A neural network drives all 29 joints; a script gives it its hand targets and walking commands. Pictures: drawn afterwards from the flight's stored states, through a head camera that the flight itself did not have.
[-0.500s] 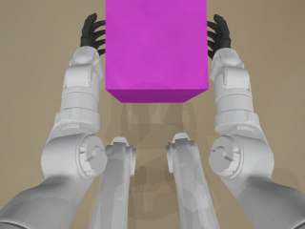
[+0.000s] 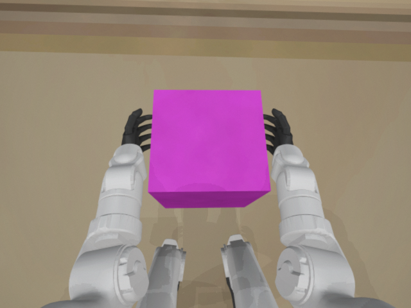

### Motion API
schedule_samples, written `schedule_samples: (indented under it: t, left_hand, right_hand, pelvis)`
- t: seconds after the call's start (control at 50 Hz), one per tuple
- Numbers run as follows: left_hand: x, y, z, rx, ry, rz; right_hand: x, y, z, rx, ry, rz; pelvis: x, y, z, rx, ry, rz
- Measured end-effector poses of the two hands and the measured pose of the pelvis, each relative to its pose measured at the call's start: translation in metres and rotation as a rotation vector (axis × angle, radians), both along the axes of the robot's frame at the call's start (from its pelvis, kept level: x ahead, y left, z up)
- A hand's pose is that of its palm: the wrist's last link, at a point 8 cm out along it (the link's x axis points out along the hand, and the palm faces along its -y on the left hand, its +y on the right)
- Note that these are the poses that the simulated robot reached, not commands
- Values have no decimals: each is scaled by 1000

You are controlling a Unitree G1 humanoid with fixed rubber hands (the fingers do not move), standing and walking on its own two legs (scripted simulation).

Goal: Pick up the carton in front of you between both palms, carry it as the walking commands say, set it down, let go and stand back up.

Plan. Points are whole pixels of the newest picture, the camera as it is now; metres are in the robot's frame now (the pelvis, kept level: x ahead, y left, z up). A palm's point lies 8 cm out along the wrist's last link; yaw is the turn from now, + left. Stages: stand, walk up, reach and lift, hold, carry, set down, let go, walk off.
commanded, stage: reach and lift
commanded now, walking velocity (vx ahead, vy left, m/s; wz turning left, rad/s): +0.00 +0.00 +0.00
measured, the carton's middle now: (206, 157) +0.43 -0.01 -0.12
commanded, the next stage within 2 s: hold in 1.76 s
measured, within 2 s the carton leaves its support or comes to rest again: neither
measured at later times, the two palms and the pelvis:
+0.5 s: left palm (97, 143) +0.37 +0.14 +0.11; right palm (313, 141) +0.36 -0.16 +0.11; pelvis +0.04 +0.00 +0.12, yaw +0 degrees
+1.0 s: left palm (65, 145) +0.34 +0.15 +0.18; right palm (344, 138) +0.33 -0.15 +0.18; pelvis +0.04 +0.00 +0.16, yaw -1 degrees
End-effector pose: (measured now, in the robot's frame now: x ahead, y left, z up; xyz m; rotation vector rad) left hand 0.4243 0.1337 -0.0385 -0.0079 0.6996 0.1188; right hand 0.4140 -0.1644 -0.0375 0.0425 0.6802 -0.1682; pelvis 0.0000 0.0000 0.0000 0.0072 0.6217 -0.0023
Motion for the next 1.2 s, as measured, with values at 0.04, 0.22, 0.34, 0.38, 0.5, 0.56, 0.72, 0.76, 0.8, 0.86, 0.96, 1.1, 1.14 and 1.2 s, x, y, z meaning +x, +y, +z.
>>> schedule_samples:
  t: [0.04, 0.22, 0.34, 0.38, 0.5, 0.56, 0.72, 0.76, 0.8, 0.86, 0.96, 1.1, 1.14, 1.2]
  left_hand:
    - [-6, 1, 10, -2, 2, 2]
    - [-31, 3, 58, -7, -4, 9]
    - [-40, 5, 100, -3, -20, 13]
    - [-43, 6, 113, 1, -19, 13]
    - [-55, 9, 147, 8, -9, 12]
    - [-61, 9, 163, 4, -10, 15]
    - [-73, 10, 206, 16, -40, 7]
    - [-76, 10, 214, 28, -41, -2]
    - [-80, 10, 219, 38, -34, -7]
    - [-84, 11, 221, 47, -11, -11]
    - [-89, 12, 217, 47, 19, -5]
    - [-82, 11, 224, 37, -14, -5]
    - [-79, 11, 228, 36, -21, -7]
    - [-77, 10, 231, 36, -26, -8]
  right_hand:
    - [-5, 1, 11, -3, 2, 2]
    - [-29, 3, 60, 6, -4, -3]
    - [-38, 5, 99, 13, -20, -3]
    - [-41, 6, 111, 11, -19, 0]
    - [-52, 8, 146, 4, -7, 8]
    - [-57, 9, 163, 1, -9, 9]
    - [-67, 9, 209, -19, -38, 26]
    - [-69, 9, 218, -28, -39, 33]
    - [-72, 10, 223, -33, -32, 39]
    - [-76, 11, 223, -36, -8, 46]
    - [-80, 11, 217, -30, 21, 46]
    - [-75, 11, 225, -34, -11, 38]
    - [-74, 10, 229, -37, -19, 37]
    - [-71, 9, 233, -40, -23, 37]
  pelvis:
    - [4, 0, 12, -2, -19, 1]
    - [17, 1, 59, -8, -129, 0]
    - [26, 3, 87, -9, -228, -2]
    - [30, 3, 96, -9, -263, -2]
    - [41, 3, 123, -6, -369, -5]
    - [46, 2, 135, -7, -423, -6]
    - [55, -1, 156, -10, -561, -4]
    - [55, -1, 158, -11, -591, -5]
    - [55, -1, 160, -11, -618, -6]
    - [51, -1, 161, -11, -650, -7]
    - [42, -1, 159, -10, -672, -10]
    - [38, -2, 160, -9, -668, -8]
    - [40, -2, 160, -10, -669, -8]
    - [44, -1, 162, -10, -673, -10]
